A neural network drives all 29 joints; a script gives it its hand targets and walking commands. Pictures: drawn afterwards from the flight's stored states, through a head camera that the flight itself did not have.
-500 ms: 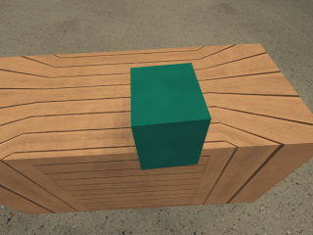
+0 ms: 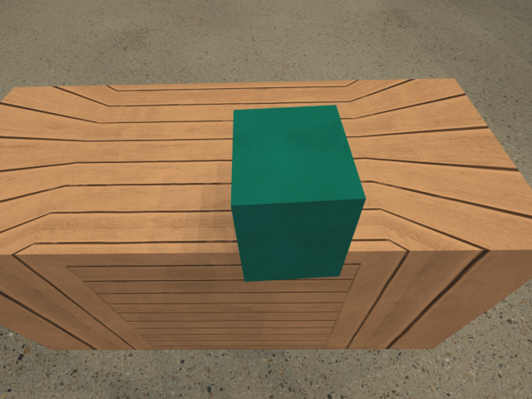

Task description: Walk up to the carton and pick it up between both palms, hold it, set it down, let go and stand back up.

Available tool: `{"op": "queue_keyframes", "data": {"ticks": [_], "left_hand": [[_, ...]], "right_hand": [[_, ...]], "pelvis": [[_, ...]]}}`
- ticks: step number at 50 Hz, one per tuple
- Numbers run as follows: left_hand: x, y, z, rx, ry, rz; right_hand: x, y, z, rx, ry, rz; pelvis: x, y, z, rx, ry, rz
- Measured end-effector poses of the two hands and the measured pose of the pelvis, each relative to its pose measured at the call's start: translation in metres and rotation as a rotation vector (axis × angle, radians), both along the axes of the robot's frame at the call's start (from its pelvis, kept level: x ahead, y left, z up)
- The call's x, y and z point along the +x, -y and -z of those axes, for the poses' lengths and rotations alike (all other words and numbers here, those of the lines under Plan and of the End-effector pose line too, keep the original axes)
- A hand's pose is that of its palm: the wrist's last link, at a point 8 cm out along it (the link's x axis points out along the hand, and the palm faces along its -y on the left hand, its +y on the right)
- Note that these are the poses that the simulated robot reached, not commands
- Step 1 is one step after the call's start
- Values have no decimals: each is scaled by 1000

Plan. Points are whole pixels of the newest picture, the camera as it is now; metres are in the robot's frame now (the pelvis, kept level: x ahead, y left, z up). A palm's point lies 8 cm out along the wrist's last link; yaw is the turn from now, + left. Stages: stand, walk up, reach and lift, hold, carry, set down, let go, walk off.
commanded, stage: walk up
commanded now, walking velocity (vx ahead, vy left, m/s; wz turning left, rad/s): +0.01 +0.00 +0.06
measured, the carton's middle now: (288, 196) +0.42 +0.00 +0.04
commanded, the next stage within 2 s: none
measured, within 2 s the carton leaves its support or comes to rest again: neither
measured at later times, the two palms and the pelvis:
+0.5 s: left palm out of the picture -0.03 +0.19 -0.15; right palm out of the picture -0.02 -0.20 -0.15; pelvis +0.00 +0.00 +0.00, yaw +1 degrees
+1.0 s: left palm out of the picture -0.03 +0.19 -0.15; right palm out of the picture -0.01 -0.20 -0.15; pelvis +0.00 +0.00 +0.00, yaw +2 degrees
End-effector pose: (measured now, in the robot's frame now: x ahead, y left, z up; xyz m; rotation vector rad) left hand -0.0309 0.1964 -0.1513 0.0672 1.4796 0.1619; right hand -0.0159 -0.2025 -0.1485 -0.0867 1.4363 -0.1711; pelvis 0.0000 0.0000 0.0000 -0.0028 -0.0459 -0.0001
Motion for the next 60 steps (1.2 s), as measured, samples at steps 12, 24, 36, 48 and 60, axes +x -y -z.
{"op": "queue_keyframes", "data": {"ticks": [12, 24, 36, 48, 60], "left_hand": [[-3, 0, -1, 4, 3, -10], [-2, 4, 0, -4, 8, -18], [-2, 4, 0, -4, 4, -27], [0, 2, 0, 3, 15, -40], [-5, 1, 0, 4, 7, -57]], "right_hand": [[-3, -1, 1, 9, -10, -11], [-3, -2, 0, 12, -17, -21], [1, -1, 0, 8, -18, -31], [7, 2, 1, 0, -9, -46], [10, 2, 1, -3, -10, -61]], "pelvis": [[-1, 1, 0, 0, -3, -10], [-1, 2, 0, 0, -6, -19], [2, 2, 0, 1, -10, -27], [3, 2, 1, 1, -12, -37], [3, 1, 1, 0, -13, -48]]}}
